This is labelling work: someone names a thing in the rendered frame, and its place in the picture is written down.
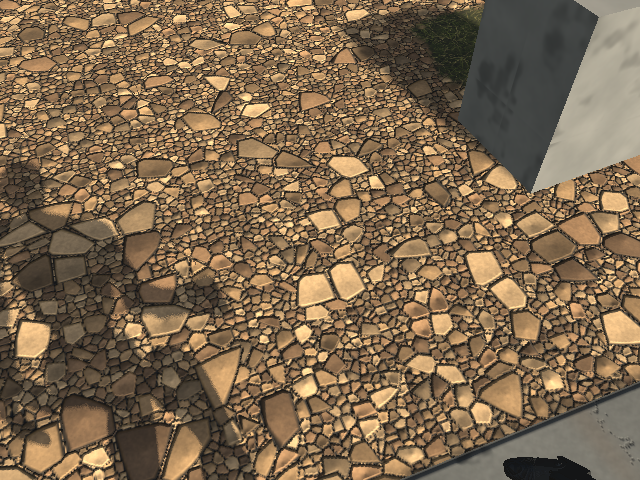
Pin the robot right hand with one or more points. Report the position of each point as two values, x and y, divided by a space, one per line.
529 468

